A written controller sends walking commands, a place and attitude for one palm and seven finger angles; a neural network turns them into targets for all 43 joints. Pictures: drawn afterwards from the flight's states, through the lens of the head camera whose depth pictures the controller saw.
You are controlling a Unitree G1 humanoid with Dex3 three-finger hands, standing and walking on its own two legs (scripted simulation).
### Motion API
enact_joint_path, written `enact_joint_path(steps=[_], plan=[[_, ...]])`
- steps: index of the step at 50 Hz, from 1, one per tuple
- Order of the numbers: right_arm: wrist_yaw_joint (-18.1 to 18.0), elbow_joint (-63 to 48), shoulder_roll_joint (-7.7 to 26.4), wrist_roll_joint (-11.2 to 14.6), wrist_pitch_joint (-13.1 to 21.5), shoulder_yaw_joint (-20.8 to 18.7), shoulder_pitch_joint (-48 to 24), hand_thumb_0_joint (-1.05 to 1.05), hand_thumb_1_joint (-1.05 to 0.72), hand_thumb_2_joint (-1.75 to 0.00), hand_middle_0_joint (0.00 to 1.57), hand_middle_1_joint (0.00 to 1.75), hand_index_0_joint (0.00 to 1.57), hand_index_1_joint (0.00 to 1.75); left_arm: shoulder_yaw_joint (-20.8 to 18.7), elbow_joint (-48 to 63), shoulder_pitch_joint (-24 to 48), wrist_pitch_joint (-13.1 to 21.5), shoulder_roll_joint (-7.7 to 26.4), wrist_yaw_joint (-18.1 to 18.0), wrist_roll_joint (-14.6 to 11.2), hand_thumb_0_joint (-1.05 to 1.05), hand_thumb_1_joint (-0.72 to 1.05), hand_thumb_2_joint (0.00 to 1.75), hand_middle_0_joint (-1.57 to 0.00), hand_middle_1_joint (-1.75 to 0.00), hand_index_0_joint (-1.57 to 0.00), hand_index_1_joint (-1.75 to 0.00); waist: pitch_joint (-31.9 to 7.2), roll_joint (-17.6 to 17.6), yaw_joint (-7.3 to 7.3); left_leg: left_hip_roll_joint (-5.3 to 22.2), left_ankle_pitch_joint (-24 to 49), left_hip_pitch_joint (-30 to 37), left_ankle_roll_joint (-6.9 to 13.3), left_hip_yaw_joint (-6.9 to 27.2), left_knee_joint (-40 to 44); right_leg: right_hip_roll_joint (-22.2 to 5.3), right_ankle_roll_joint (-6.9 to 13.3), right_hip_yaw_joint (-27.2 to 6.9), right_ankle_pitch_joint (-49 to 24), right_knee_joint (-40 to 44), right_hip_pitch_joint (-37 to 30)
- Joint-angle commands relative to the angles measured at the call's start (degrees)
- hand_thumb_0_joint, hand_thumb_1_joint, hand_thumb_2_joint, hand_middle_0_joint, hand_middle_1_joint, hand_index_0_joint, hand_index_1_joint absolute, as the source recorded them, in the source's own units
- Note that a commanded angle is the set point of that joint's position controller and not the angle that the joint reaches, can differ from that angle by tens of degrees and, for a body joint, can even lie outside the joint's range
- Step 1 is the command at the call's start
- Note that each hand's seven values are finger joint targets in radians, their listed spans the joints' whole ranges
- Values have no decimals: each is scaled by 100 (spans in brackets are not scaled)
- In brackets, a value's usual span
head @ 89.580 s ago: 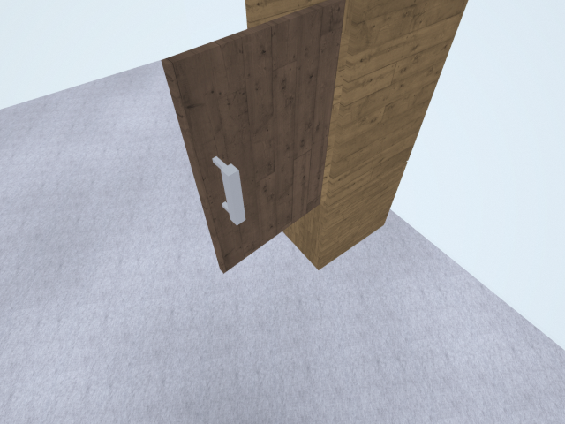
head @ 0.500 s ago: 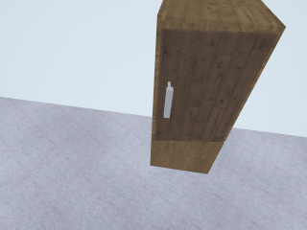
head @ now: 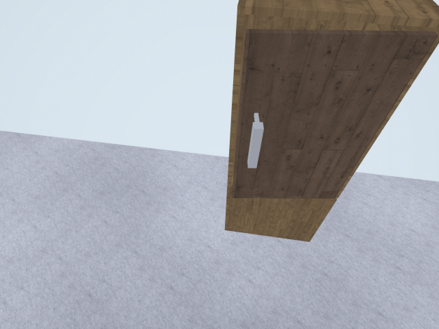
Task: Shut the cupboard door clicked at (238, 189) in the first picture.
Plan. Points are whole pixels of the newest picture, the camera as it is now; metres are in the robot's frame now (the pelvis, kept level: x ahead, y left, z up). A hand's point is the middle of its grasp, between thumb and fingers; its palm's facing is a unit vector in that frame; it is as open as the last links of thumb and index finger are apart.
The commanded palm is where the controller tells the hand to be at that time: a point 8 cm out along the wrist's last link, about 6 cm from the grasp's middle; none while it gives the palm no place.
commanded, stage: come to a stop and stand still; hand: left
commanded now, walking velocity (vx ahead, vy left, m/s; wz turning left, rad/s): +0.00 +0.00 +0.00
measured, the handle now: (254, 141) +0.57 -0.05 -0.03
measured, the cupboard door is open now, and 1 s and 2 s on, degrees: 8 8 8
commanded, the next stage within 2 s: look again from close up in 0.14 s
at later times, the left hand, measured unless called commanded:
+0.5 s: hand out of the picture -0.03 +0.16 -0.17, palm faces +0.05 -0.99 -0.16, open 7.3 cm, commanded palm none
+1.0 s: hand out of the picture -0.06 +0.14 -0.18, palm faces +0.06 -0.99 -0.14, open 7.4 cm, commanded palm none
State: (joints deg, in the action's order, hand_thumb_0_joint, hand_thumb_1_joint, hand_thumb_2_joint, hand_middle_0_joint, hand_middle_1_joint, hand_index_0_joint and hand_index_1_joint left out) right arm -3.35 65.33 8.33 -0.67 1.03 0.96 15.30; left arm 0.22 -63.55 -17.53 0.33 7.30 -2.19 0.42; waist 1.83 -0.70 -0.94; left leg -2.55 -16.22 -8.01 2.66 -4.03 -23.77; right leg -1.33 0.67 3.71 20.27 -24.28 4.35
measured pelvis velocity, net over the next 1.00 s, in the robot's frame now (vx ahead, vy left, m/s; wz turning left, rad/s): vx -0.01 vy -0.01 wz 0.01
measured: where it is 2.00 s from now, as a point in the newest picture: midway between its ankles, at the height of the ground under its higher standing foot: outside the picture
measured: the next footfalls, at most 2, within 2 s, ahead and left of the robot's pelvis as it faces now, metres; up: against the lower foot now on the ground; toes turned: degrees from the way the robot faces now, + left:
left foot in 1.60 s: +0.18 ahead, -0.01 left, +0.00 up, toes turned +10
right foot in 1.98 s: +0.26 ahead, -0.35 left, +0.00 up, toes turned -2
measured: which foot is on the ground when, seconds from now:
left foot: down 0.00-1.00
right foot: down 0.00-1.00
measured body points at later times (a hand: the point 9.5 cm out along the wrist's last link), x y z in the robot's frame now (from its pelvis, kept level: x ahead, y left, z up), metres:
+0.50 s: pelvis -0.01 +0.00 +0.00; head +0.00 +0.00 +0.45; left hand -0.03 +0.21 -0.16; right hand -0.02 -0.21 -0.16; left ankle -0.04 +0.09 -0.74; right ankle -0.08 -0.10 -0.74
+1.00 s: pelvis -0.01 -0.01 +0.00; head +0.00 +0.00 +0.45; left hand -0.06 +0.19 -0.16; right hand -0.04 -0.21 -0.16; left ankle -0.04 +0.09 -0.74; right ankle -0.08 -0.10 -0.74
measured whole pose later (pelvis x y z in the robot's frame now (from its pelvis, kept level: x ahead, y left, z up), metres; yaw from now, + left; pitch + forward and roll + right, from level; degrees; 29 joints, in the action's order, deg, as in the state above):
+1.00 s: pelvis -0.01 -0.01 +0.00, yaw +1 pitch +0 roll +1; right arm -2.3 67.2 5.8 -0.7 1.0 1.4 18.2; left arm 0.6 -64.9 -21.5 0.2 5.8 -1.8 0.8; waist 1.2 -1.3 -0.3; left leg -2.5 -15.1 -8.3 2.5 -3.5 -23.6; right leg -1.3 1.1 4.3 19.8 -25.1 4.9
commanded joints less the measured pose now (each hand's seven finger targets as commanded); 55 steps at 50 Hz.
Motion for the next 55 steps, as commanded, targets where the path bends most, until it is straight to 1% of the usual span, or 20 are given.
enact_joint_path(steps=[1, 4, 6, 7, 11, 15, 18, 20, 21, 25, 31, 34, 39, 43, 46, 48, 49, 51, 53, 55], plan=[[-15, -126, 430, 9, 56, -68, 462, 0, -90, -90, 20, 30, 20, 30, -65, 64, -579, 57, 368, -28, -20, 0, 90, 90, -20, -30, -20, -30, -28, -83, 5, 881, 3000, 219, 108, 690, 184, -597, 193, -314, -2537, 85, 76], [-6, -94, 463, 1, 58, -62, 463, 0, -90, -90, 20, 30, 20, 30, -65, 97, -540, 50, 406, -33, -28, 0, 90, 90, -20, -30, -20, -30, -21, -38, 15, 879, 3001, 273, 106, 697, 227, -602, 188, -338, -2420, 89, 111], [-1, -92, 445, 8, 57, -63, 467, 0, -90, -90, 20, 30, 20, 30, -72, 109, -522, 53, 436, -38, -22, 0, 90, 90, -20, -30, -20, -30, -22, -106, 7, 871, 3007, 259, 110, 708, 224, -614, 187, -327, -2515, 95, 71], [1, -76, 447, 6, 58, -58, 467, 0, -90, -90, 20, 30, 20, 30, -74, 118, -516, 50, 447, -38, -32, 0, 90, 90, -20, -30, -20, -30, -22, -52, 5, 868, 2913, 257, 103, 691, 265, -632, 188, -340, -2459, 108, 67], [9, -49, 435, 9, 57, -51, 461, 0, -90, -90, 20, 30, 20, 30, -74, 108, -518, 54, 469, -42, -26, 0, 90, 90, -20, -30, -20, -30, 38, -134, -1, 855, 2749, 227, 100, 707, 298, -637, 185, -342, -2428, 163, 75], [12, -22, 417, 7, 61, -45, 485, 0, -90, -90, 20, 30, 20, 30, -64, 92, -534, 46, 453, -43, -31, 0, 90, 90, -20, -30, -20, -30, 151, -16, 18, 842, 2597, 241, 96, 702, 366, -624, 184, -392, -2195, 216, 180], [15, -14, 389, 11, 62, -37, 483, 0, -90, -90, 20, 30, 20, 30, -63, 78, -590, 59, 461, -41, -28, 0, 90, 90, -20, -30, -20, -30, 154, -16, 12, 831, 2445, 220, 94, 695, 375, -647, 187, -403, -2236, 275, 156], [14, 2, 393, 11, 62, -32, 503, 0, -90, -90, 20, 30, 20, 30, -55, 54, -580, 56, 436, -39, -28, 0, 90, 90, -20, -30, -20, -30, 235, -6, 26, 830, 2327, 194, 93, 713, 420, -621, 184, -415, -2025, 307, 227], [19, 5, 368, 24, 61, -34, 501, 0, -90, -90, 20, 30, 20, 30, -51, 59, -625, 67, 443, -40, -20, 0, 90, 90, -20, -30, -20, -30, 226, -97, 13, 832, 2233, 169, 103, 720, 401, -633, 183, -407, -2058, 360, 197], [25, 12, 368, 21, 69, -28, 516, 0, -90, -90, 20, 30, 20, 30, -39, 28, -655, 67, 394, -33, -22, 0, 90, 90, -20, -30, -20, -30, 289, 2, 33, 821, 2015, 174, 98, 716, 480, -610, 179, -452, -1782, 427, 297], [33, 16, 312, 31, 62, -21, 550, 0, -90, -90, 20, 30, 20, 30, -23, -28, -722, 82, 344, -34, -13, 0, 90, 90, -20, -30, -20, -30, 415, -50, 36, 812, 1667, 49, 97, 739, 536, -600, 182, -461, -1561, 532, 366], [33, 21, 293, 28, 80, -13, 568, 0, -90, -90, 20, 30, 20, 30, -19, -37, -786, 95, 317, -30, -16, 0, 90, 90, -20, -30, -20, -30, 341, -4, 35, 800, 1668, 75, 95, 733, 547, -608, 187, -491, -1586, 549, 347], [41, 24, 273, 33, 67, -22, 585, 0, -90, -90, 20, 30, 20, 30, 2, -73, -843, 101, 282, -32, -16, 0, 90, 90, -20, -30, -20, -30, 454, -20, 41, 789, 1466, 14, 82, 730, 566, -590, 186, -508, -1422, 599, 447], [40, 48, 248, 33, 80, -19, 627, 0, -90, -90, 20, 30, 20, 30, -2, -79, -874, 113, 278, -37, -17, 0, 90, 90, -20, -30, -20, -30, 363, -36, 34, 795, 1556, 26, 79, 715, 540, -601, 187, -493, -1540, 567, 390], [50, 103, 270, 14, 62, -51, 718, 0, -90, -90, 20, 30, 20, 30, -20, -129, -946, 79, 250, -4, 12, 0, 90, 90, -20, -30, -20, -30, 336, -218, 65, 812, 753, -30, 161, 747, 454, -482, 189, -298, -641, 425, 444], [50, 100, 325, -14, 36, -94, 758, 0, -90, -90, 20, 30, 20, 30, -51, -82, -895, 29, 236, 28, 39, 0, 90, 90, -20, -30, -20, -30, 493, -33, 105, 906, 62, -198, 232, 934, 585, -386, 201, -169, -92, 198, 681], [48, 97, 369, -28, 18, -131, 777, 0, -90, -90, 20, 30, 20, 30, -59, -44, -865, 3, 240, 48, 56, 0, 90, 90, -20, -30, -20, -30, 600, 104, 124, 1021, -316, -295, 294, 1139, 725, -327, 193, -71, 62, 30, 835], [23, 73, 468, -40, -13, -206, 869, 0, -90, -90, 20, 30, 20, 30, -86, 50, -783, -41, 228, 90, 101, 0, 90, 90, -20, -30, -20, -30, 811, 295, 154, 1304, -815, -453, 510, 1707, 969, -200, 189, 64, 179, -379, 1172], [-12, 86, 550, -65, -10, -263, 1017, 0, -90, -90, 20, 30, 20, 30, -110, 148, -698, -63, 211, 123, 138, 0, 90, 90, -20, -30, -20, -30, 864, 544, 209, 1585, -791, -271, 737, 2180, 1078, -137, 181, 85, 292, -823, 1663], [-33, 89, 604, -92, 5, -306, 1156, 0, -90, -90, 20, 30, 20, 30, -135, 229, -606, -68, 213, 153, 140, 0, 90, 90, -20, -30, -20, -30, 769, 653, 263, 1800, -401, -7, 915, 2396, 1036, -143, 182, 34, 528, -1184, 2026]])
